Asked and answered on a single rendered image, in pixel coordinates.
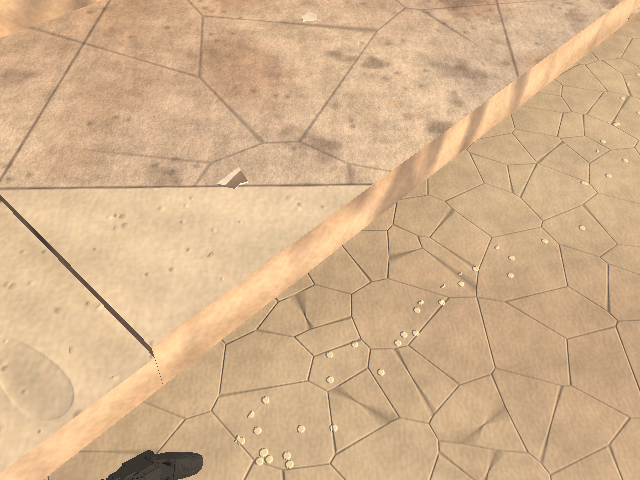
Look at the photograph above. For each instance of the left robot hand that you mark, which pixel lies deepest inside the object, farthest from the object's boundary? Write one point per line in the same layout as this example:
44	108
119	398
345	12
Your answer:
163	466

